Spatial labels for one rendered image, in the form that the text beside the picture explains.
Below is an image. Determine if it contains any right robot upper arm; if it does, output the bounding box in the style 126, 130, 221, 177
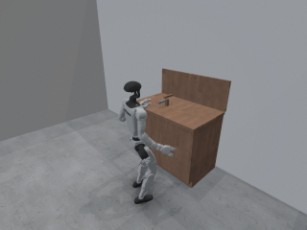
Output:
135, 107, 148, 141

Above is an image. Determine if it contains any counter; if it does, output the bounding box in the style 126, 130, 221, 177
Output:
136, 68, 231, 188

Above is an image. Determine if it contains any robot torso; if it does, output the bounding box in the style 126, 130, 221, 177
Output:
124, 103, 145, 151

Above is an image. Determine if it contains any left robot hand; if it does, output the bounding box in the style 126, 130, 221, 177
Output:
140, 99, 151, 109

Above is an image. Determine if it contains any left robot upper arm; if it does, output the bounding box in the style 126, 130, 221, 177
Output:
118, 99, 130, 122

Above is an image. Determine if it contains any robot right forearm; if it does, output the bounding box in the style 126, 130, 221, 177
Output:
141, 133, 164, 151

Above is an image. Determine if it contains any robot left shin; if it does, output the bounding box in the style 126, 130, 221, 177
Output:
136, 158, 148, 184

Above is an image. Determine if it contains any tap lever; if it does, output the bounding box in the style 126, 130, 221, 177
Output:
157, 100, 167, 104

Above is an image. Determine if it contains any right robot hand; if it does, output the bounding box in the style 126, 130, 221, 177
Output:
162, 145, 177, 157

